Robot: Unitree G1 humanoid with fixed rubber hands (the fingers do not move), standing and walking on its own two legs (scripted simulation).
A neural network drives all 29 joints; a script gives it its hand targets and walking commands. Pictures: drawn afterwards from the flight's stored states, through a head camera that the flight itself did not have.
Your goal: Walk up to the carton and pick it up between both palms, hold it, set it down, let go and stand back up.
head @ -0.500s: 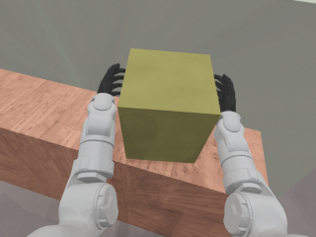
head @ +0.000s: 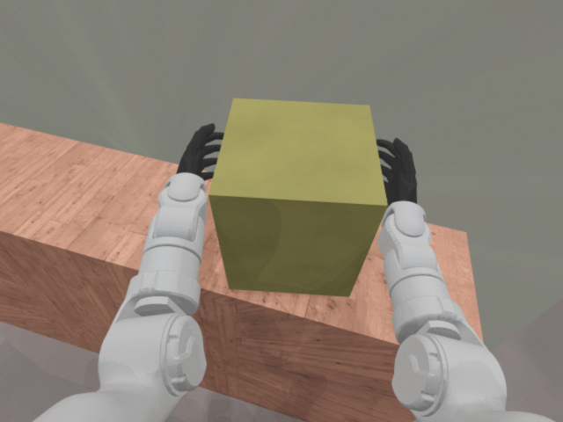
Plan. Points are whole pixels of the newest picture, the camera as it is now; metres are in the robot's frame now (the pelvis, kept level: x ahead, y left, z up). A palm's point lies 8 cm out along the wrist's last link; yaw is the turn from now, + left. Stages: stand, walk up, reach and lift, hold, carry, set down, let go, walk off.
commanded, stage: set down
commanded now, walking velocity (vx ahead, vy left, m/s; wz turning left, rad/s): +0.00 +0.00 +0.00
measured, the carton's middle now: (294, 203) +0.43 -0.03 +0.08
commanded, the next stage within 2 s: none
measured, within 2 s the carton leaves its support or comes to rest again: rests again in 1.22 s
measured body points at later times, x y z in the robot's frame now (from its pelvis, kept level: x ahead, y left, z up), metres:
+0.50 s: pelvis +0.01 +0.00 +0.00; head +0.03 +0.02 +0.45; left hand +0.46 +0.11 +0.12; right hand +0.41 -0.20 +0.12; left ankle +0.00 +0.11 -0.75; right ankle -0.01 -0.12 -0.75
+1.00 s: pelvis +0.01 +0.01 +0.00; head +0.05 +0.02 +0.45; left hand +0.48 +0.10 +0.10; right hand +0.41 -0.20 +0.10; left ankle +0.00 +0.11 -0.75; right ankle -0.01 -0.11 -0.75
